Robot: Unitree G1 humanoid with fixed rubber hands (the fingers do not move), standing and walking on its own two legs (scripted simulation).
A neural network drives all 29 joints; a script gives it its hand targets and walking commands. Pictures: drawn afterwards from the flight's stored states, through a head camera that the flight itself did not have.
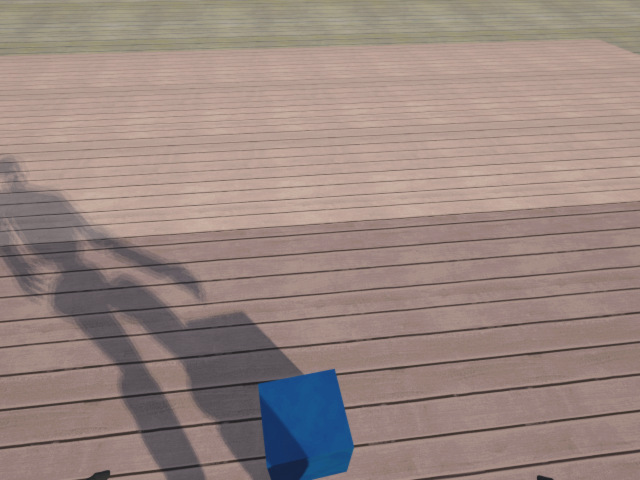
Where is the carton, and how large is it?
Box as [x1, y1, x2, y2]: [258, 369, 353, 479]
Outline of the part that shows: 334,369 258,384 266,463 271,479 312,479 346,471 352,452 353,444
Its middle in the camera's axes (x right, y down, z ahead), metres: -0.04 +0.51 +1.06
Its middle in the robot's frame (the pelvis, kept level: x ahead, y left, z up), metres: +0.39 +0.04 -0.66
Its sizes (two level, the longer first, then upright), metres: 0.210 0.200 0.250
